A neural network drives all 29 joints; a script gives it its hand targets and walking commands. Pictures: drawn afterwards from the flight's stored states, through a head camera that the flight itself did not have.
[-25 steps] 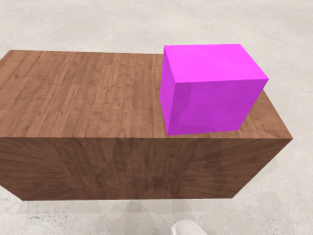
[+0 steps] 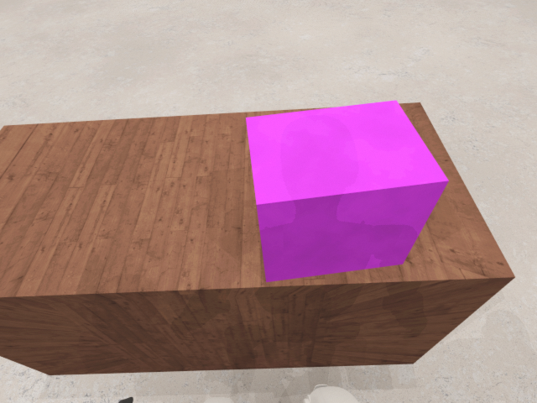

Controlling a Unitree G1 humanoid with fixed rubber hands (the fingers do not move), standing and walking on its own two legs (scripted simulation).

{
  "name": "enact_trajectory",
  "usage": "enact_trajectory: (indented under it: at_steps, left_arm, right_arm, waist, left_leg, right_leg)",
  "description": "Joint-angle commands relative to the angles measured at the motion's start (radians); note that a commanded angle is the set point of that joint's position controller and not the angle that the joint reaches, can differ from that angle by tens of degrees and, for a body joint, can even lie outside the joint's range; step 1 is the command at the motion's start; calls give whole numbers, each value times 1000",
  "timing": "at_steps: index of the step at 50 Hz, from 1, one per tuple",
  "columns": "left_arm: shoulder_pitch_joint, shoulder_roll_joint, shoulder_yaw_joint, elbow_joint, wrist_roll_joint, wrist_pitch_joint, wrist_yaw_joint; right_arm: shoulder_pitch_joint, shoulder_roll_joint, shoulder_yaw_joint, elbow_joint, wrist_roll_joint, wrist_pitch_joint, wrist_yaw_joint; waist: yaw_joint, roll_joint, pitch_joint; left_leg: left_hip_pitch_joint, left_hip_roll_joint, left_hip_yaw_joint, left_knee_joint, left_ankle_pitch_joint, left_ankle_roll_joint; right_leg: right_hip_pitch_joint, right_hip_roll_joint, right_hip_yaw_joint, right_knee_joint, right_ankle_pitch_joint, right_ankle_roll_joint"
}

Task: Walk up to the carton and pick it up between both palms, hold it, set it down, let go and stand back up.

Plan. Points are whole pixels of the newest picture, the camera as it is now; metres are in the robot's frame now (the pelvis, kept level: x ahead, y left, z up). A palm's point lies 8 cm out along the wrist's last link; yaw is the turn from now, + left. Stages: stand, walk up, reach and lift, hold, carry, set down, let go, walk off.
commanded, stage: walk up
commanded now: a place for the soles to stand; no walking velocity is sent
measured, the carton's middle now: (328, 195) +0.46 -0.11 +0.02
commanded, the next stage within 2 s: none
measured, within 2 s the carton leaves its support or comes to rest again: neither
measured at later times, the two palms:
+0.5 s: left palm out of the picture +0.03 +0.35 -0.13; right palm out of the picture -0.03 -0.25 -0.11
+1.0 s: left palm out of the picture -0.06 +0.32 -0.09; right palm out of the picture -0.08 -0.26 -0.12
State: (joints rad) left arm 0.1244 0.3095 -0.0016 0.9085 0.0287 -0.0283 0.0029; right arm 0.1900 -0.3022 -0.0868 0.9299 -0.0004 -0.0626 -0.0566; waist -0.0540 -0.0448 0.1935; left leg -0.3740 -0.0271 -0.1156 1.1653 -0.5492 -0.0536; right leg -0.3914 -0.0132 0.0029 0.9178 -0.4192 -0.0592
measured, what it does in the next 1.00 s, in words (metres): walks backwards: left foot, then right foot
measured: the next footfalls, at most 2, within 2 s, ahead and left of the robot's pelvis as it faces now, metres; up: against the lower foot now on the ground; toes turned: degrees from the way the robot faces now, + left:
left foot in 0.28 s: +0.03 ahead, +0.17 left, +0.00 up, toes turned -5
right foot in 0.64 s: -0.06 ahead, -0.07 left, +0.00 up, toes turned +0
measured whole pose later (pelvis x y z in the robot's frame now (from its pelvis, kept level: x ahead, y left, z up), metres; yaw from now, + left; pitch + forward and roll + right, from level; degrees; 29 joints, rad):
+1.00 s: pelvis -0.12 +0.02 +0.02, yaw +1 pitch -4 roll +1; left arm 0.21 0.34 0.00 0.96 0.03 -0.04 0.00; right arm 0.14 -0.30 -0.09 1.07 0.00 0.00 0.00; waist -0.05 0.02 0.21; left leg -0.44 -0.04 -0.11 0.89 -0.42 0.00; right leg -0.30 0.02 -0.03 0.76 -0.39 -0.04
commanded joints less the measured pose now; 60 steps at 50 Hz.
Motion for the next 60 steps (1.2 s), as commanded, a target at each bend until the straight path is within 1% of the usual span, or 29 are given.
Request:
enact_trajectory:
  at_steps: [1, 3, 6, 9, 11, 12, 13, 14, 16, 20, 26, 29, 30, 31, 32, 33, 34, 35, 38, 39, 40, 45, 49, 52, 53, 54, 55, 58, 60]
  left_arm:
    - [36, 302, 119, -56, -43, -35, 35]
    - [41, 317, 135, -62, -35, -21, 38]
    - [41, 312, 129, -69, -23, -13, 38]
    - [3, 313, 119, -66, -25, -3, 41]
    - [-67, 317, 111, -76, -37, 11, 32]
    - [-107, 279, 114, -95, -45, 22, 27]
    - [-126, 247, 105, -114, -49, 32, 28]
    - [-142, 237, 108, -139, -44, 35, 35]
    - [-79, 289, 118, -83, -31, 46, 41]
    - [-41, 279, 135, -35, -39, 59, 18]
    - [10, 287, 125, -26, -15, 43, -1]
    - [125, 273, 126, 33, -13, 18, 3]
    - [168, 254, 123, 48, -8, 4, 6]
    - [176, 313, 122, 45, 12, -8, 13]
    - [105, 392, 140, 26, 17, -23, 22]
    - [70, 426, 143, 18, 9, -27, 28]
    - [5, 433, 139, 9, 15, -31, 27]
    - [-7, 400, 138, 1, 17, -37, 30]
    - [-6, 353, 135, -7, 10, -51, 29]
    - [32, 361, 146, -8, 2, -54, 33]
    - [49, 348, 140, 1, 3, -51, 31]
    - [125, 304, 138, -1, -12, -49, 43]
    - [110, 318, 121, -14, -8, -38, 36]
    - [-33, 293, 110, -41, -20, -24, 22]
    - [-36, 252, 94, -43, -25, -14, 18]
    - [-11, 190, 82, -57, -31, -7, 17]
    - [19, 213, 91, -42, -32, 9, 23]
    - [88, 289, 113, 15, -16, 17, 10]
    - [95, 284, 114, 32, -20, 16, 4]
  right_arm:
    - [106, -246, -9, -25, 21, 31, -10]
    - [52, -276, -12, -42, 16, 43, -10]
    - [-33, -279, -17, -64, 19, 34, -9]
    - [1, -267, -19, -51, 5, 31, -5]
    - [90, -273, -32, -10, -2, 19, 3]
    - [127, -296, -44, 9, -14, 8, -2]
    - [96, -366, -57, -9, -31, 7, -2]
    - [20, -392, -58, -28, -34, 12, 4]
    - [-68, -409, -64, -61, -26, 11, -1]
    - [-159, -347, -46, -86, -33, 25, 6]
    - [-94, -357, -48, -77, -45, 24, 17]
    - [-153, -341, -54, -77, -42, 40, 30]
    - [-160, -295, -33, -66, -45, 48, 32]
    - [-158, -238, -19, -70, -26, 48, 30]
    - [-152, -226, -13, -76, -19, 44, 26]
    - [-143, -274, -26, -45, -11, 46, 26]
    - [-106, -311, -38, -6, -18, 44, 30]
    - [-81, -317, -44, 16, -15, 45, 38]
    - [-46, -298, -45, 57, -9, 51, 48]
    - [-38, -303, -45, 56, -6, 54, 50]
    - [-39, -293, -39, 53, -13, 52, 45]
    - [-41, -257, -23, 63, -11, 44, 36]
    - [-55, -245, -21, 48, -12, 30, 33]
    - [53, -235, -32, 87, -11, 10, 30]
    - [114, -277, -42, 102, -21, 1, 26]
    - [91, -324, -42, 85, -32, -6, 22]
    - [66, -353, -44, 75, -17, -8, 26]
    - [-35, -351, -50, 56, -41, 6, 26]
    - [-84, -308, -41, 36, -26, 8, 33]
  waist:
    - [74, -107, -157]
    - [86, -84, -211]
    - [103, -148, -215]
    - [71, -130, -176]
    - [-1, -73, -228]
    - [-18, -23, -251]
    - [-4, 174, -255]
    - [9, 251, -230]
    - [33, 198, -199]
    - [60, 216, -57]
    - [30, 202, -186]
    - [119, 190, -233]
    - [136, 168, -217]
    - [147, -92, -185]
    - [120, -126, -92]
    - [121, 1, -55]
    - [88, -56, -53]
    - [77, 20, -57]
    - [64, -61, -66]
    - [73, -20, -106]
    - [82, -41, -138]
    - [98, -97, -256]
    - [82, -93, -284]
    - [-9, -71, -298]
    - [-31, 48, -342]
    - [1, 194, -324]
    - [13, 186, -324]
    - [28, 179, -221]
    - [39, 196, -173]
  left_leg:
    - [-77, 18, 19, 8, 99, 62]
    - [-98, 18, 25, -16, 47, 65]
    - [-133, 33, 10, -121, -30, 72]
    - [-43, 30, 49, -268, -12, 78]
    - [129, 20, 80, -591, 209, 93]
    - [153, 76, -72, -641, 305, 128]
    - [183, 209, -336, -663, 475, 192]
    - [154, 301, -506, -702, 578, 272]
    - [14, 376, -571, -732, 483, 337]
    - [-141, 243, -412, -776, 139, 289]
    - [-12, 229, -461, -781, -167, 286]
    - [-152, 199, -341, -710, -151, 227]
    - [-195, 135, -269, -607, -105, 188]
    - [-261, 35, -132, -318, -53, 112]
    - [-377, -79, -46, -230, -11, 76]
    - [-335, -36, -86, -221, 27, 72]
    - [-254, -7, -76, -206, 39, 85]
    - [-235, 9, -75, -189, 60, 79]
    - [-202, 14, -61, -219, 115, 74]
    - [-223, -4, -43, -215, 122, 72]
    - [-232, 0, -29, -217, 104, 75]
    - [-201, 24, 19, -274, 147, 74]
    - [-94, 33, 82, -374, 113, 93]
    - [215, 19, 120, -654, 325, 104]
    - [342, 67, -4, -707, 368, 132]
    - [355, 248, -363, -807, 329, 195]
    - [352, 322, -574, -852, 147, 233]
    - [158, 307, -551, -917, -313, 260]
    - [154, 251, -477, -923, -196, 204]
  right_leg:
    - [128, -261, 268, -375, 868, -135]
    - [210, -249, 276, -368, 651, -114]
    - [259, -285, 335, -328, 691, -182]
    - [132, -269, 307, -304, 646, -172]
    - [90, -235, 230, -200, 558, -99]
    - [28, -151, 138, -74, 457, -34]
    - [-85, -33, 36, 87, 235, 26]
    - [-184, 55, 35, 148, -172, 25]
    - [-125, 26, 126, 241, -268, 22]
    - [-68, 30, 107, 287, -100, 23]
    - [-14, -1, 48, 35, -185, 34]
    - [300, 3, 9, -269, -112, 0]
    - [381, 2, 76, -423, -195, -2]
    - [344, -152, 361, -617, -339, 6]
    - [275, -307, 602, -704, -417, 11]
    - [172, -346, 627, -731, -497, 3]
    - [80, -362, 631, -712, -541, -51]
    - [114, -332, 593, -697, -519, -50]
    - [155, -266, 465, -684, -318, 33]
    - [237, -259, 447, -675, -272, 50]
    - [282, -240, 417, -634, -78, 74]
    - [453, -241, 305, -467, 458, 7]
    - [385, -280, 276, -432, 525, -108]
    - [155, -211, 133, -310, 406, -74]
    - [48, -139, 78, -195, 318, -39]
    - [-62, -15, 28, -34, 68, 23]
    - [-100, 37, 59, 13, -217, 30]
    - [-84, 12, 111, 30, -226, 11]
    - [-83, -9, 114, -5, -123, 11]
